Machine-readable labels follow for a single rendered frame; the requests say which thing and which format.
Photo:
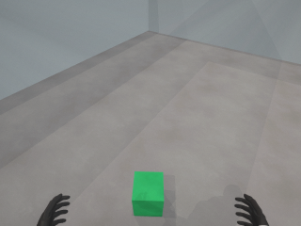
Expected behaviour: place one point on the right robot hand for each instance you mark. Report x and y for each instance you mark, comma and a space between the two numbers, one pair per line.
256, 217

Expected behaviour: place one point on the left robot hand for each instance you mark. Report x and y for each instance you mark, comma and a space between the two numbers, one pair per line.
50, 213

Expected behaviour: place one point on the carton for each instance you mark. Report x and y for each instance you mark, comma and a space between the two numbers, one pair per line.
148, 194

